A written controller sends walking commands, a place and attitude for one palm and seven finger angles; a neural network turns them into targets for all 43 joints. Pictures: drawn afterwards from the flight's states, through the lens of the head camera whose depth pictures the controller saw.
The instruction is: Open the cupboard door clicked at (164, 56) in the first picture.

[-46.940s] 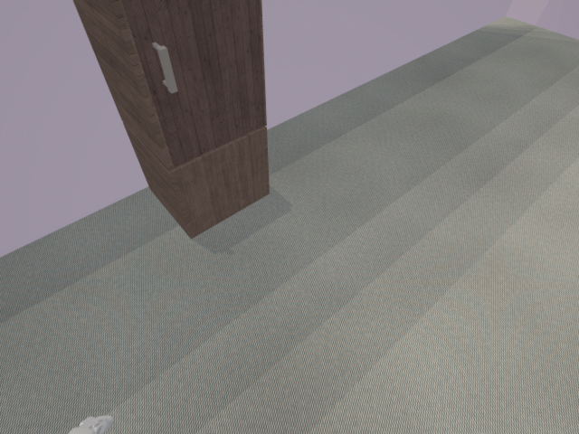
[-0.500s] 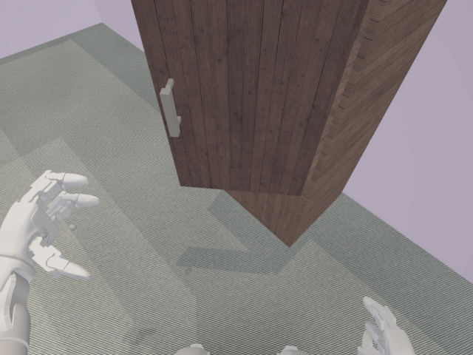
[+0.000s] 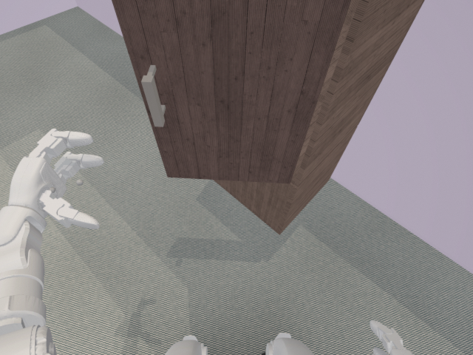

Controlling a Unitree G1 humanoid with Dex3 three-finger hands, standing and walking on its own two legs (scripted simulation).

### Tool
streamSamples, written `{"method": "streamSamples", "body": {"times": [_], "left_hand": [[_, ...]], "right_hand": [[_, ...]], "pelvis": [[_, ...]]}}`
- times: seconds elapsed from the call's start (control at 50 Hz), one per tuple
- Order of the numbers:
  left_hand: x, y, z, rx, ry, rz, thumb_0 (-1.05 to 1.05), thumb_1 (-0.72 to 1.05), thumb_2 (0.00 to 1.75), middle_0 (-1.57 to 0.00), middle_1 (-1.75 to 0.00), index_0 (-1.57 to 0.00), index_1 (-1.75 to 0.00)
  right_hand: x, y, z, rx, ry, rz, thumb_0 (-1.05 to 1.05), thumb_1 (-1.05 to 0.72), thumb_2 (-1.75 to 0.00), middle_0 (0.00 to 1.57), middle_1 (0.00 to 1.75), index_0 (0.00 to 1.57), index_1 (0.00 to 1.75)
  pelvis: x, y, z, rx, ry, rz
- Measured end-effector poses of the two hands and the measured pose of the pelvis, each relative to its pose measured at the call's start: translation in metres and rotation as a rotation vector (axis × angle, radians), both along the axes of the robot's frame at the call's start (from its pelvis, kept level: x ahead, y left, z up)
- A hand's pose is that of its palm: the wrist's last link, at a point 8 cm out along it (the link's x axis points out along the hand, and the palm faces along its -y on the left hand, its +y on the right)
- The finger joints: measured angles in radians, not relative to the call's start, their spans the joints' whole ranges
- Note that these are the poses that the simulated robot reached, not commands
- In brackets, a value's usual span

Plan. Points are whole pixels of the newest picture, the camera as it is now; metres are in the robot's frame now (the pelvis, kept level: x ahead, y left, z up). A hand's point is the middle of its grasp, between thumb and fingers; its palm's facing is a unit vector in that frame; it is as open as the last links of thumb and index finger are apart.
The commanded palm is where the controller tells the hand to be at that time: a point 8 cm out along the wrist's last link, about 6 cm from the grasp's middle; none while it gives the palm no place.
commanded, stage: move the hooked fingers beside the handle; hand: left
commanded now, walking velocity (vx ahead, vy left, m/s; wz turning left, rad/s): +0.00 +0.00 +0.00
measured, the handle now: (156, 96) +0.60 +0.19 +0.05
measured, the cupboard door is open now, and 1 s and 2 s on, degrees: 40 40 40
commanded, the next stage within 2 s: slide the fingers in behind the handle in 2.00 s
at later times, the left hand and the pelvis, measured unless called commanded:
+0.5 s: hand (108, 143) +0.45 +0.24 +0.07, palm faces -0.04 -1.00 -0.02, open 14.0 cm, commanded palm +0.44 +0.29 +0.06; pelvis +0.00 +0.01 -0.01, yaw -1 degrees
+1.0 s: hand (123, 112) +0.53 +0.23 +0.07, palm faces -0.05 -1.00 -0.01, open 14.0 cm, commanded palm +0.53 +0.28 +0.06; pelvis +0.00 +0.01 -0.02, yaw -2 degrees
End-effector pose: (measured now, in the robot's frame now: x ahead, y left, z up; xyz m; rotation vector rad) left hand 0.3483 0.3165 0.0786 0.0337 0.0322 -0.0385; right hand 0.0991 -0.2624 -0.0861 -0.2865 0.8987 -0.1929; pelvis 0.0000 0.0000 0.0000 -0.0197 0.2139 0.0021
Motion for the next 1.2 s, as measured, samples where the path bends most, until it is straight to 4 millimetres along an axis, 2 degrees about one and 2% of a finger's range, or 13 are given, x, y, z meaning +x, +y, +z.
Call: {"method": "streamSamples", "body": {"times": [0.26,0.72,0.9,1.08,1.2], "left_hand": [[0.049,-0.019,-0.005,-0.004,0.000,-0.008,-0.01,-0.50,0.30,-0.30,-1.20,-0.30,-1.20],[0.119,-0.024,-0.005,-0.007,0.005,-0.010,-0.01,-0.50,0.30,-0.30,-1.20,-0.30,-1.20],[0.148,-0.029,-0.007,-0.017,0.025,-0.012,-0.01,-0.50,0.30,-0.30,-1.20,-0.30,-1.20],[0.180,-0.026,-0.008,-0.022,0.020,-0.009,-0.01,-0.50,0.30,-0.30,-1.20,-0.30,-1.20],[0.201,-0.024,-0.015,-0.029,0.039,-0.013,-0.01,-0.50,0.30,-0.30,-1.20,-0.30,-1.20]], "right_hand": [[-0.037,-0.002,-0.012,-0.003,0.151,-0.069,0.01,-0.90,-0.90,0.21,0.30,0.21,0.30],[-0.080,-0.002,-0.020,-0.022,0.348,-0.139,0.01,-0.90,-0.90,0.21,0.30,0.21,0.30],[-0.103,0.003,-0.020,-0.027,0.425,-0.172,0.00,-0.90,-0.90,0.21,0.30,0.21,0.30],[-0.129,0.012,-0.018,-0.035,0.510,-0.208,0.00,-0.90,-0.90,0.21,0.30,0.21,0.30],[-0.144,0.020,-0.016,-0.038,0.574,-0.229,0.00,-0.90,-0.90,0.21,0.30,0.21,0.30]], "pelvis": [[0.002,0.003,-0.003,0.000,0.043,-0.012],[0.003,0.008,-0.013,-0.017,0.118,-0.019],[0.003,0.011,-0.017,-0.026,0.151,-0.022],[0.004,0.016,-0.023,-0.040,0.197,-0.028],[0.006,0.020,-0.027,-0.050,0.233,-0.031]]}}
